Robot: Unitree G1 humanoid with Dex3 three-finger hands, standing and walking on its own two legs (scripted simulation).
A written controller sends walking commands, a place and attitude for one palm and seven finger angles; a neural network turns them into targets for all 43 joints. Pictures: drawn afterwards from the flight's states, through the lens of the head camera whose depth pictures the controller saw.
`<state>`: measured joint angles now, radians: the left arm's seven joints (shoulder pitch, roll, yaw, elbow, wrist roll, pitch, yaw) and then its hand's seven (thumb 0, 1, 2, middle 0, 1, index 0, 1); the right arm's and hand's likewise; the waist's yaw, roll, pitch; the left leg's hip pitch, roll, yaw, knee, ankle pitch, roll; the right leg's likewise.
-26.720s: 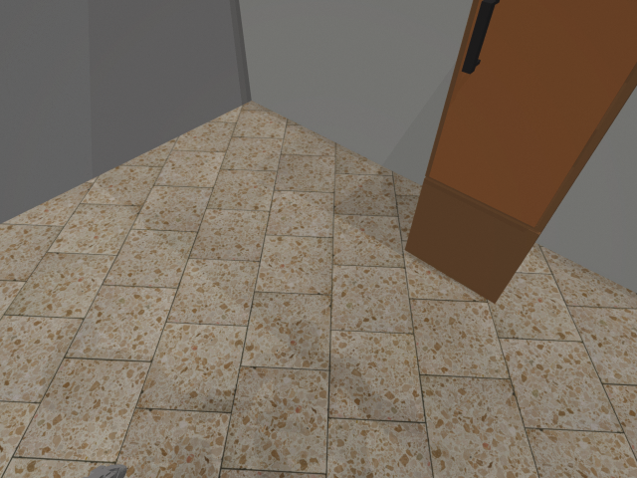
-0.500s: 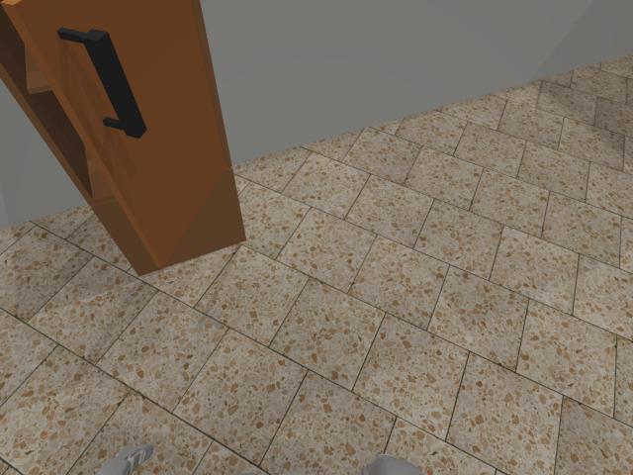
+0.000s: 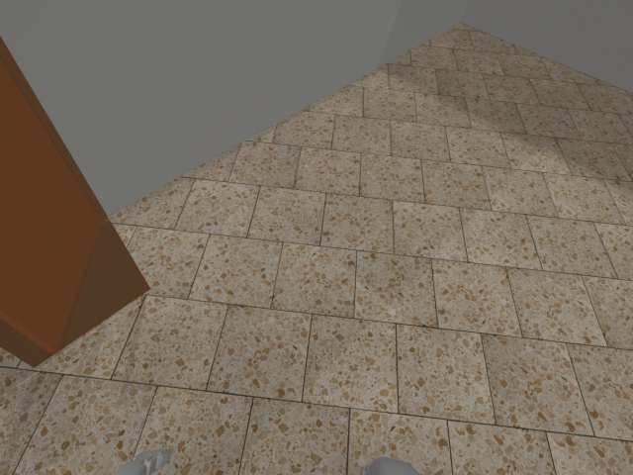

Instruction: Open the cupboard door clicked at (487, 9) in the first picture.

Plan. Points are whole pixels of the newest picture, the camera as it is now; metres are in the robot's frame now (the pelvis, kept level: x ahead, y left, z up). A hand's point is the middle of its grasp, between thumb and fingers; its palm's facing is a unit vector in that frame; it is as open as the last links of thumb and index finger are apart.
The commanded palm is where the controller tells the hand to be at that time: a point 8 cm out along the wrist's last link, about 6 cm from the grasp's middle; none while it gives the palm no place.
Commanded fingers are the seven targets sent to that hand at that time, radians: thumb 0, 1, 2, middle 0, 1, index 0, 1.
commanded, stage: walk to a spot facing it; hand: left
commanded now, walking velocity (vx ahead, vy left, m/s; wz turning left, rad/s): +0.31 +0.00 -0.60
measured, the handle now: out of the picture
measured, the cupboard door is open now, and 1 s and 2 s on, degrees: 49 49 49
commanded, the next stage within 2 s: turn to face it in 1.64 s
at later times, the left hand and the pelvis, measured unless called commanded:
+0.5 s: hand (215, 413) +0.23 +0.17 -0.19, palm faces -0.26 -0.95 -0.15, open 7.4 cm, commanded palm none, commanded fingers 0.00 0.90 0.90 -0.20 -0.30 -0.20 -0.30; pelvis +0.15 -0.01 -0.01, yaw -17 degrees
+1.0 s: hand (319, 274) +0.48 +0.01 -0.17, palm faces -0.39 -0.90 -0.20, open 7.2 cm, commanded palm none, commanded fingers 0.00 0.90 0.90 -0.20 -0.30 -0.20 -0.30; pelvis +0.33 -0.13 +0.00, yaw -24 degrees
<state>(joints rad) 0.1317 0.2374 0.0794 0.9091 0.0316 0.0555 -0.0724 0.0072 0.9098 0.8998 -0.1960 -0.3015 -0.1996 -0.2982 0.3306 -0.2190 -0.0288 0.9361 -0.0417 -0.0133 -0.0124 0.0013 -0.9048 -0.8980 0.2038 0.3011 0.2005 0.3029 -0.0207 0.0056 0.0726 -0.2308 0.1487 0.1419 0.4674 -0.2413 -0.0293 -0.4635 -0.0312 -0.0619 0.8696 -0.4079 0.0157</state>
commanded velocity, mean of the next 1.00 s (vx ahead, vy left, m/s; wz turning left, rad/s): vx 0.36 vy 0.00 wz -0.31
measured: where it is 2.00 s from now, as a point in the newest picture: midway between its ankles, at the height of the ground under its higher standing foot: (408, 308)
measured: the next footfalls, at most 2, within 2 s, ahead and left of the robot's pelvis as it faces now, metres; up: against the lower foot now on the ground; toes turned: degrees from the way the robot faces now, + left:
right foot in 0.10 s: +0.07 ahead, -0.16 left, +0.00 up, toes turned -9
left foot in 0.40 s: +0.26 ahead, +0.08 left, +0.00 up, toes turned -8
